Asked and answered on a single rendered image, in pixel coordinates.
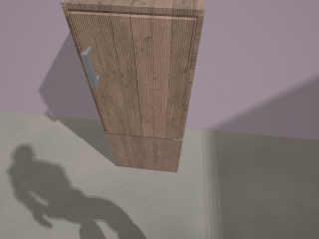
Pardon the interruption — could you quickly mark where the cupboard door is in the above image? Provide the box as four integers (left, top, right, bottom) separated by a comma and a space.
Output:
67, 11, 196, 139

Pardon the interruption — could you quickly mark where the handle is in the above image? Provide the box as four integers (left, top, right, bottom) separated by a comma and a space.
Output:
81, 46, 101, 89

